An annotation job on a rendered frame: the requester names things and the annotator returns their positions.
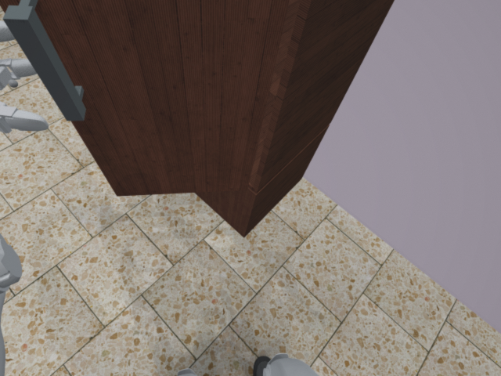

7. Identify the right robot foot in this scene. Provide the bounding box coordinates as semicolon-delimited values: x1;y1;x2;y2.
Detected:
253;356;270;376

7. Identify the robot left upper arm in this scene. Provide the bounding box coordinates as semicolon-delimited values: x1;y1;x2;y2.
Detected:
0;234;22;376

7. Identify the handle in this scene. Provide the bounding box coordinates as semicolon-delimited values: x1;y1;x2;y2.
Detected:
3;0;86;121

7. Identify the robot right shin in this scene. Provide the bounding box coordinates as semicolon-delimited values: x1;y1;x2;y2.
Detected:
268;353;289;365

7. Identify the cupboard door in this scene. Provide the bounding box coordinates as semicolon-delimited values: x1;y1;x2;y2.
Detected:
0;0;289;197

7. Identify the robot left hand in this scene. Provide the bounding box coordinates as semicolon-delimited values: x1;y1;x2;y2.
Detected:
0;21;49;133

